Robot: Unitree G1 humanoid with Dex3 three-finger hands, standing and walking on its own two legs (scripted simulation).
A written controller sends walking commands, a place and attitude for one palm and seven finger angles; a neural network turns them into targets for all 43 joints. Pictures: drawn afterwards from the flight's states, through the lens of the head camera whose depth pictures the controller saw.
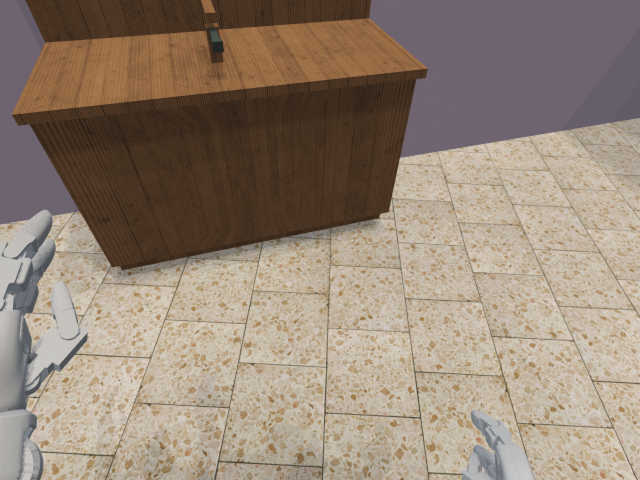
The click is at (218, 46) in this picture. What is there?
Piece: tap's lever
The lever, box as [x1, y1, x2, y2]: [211, 38, 223, 52]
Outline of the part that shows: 220,38 211,39 214,52 223,51 222,41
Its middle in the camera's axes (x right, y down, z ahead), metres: -0.29 -0.53 +1.06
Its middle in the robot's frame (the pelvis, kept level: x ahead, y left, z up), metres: +1.14 +0.36 +0.07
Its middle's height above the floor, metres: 0.84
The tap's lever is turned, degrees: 0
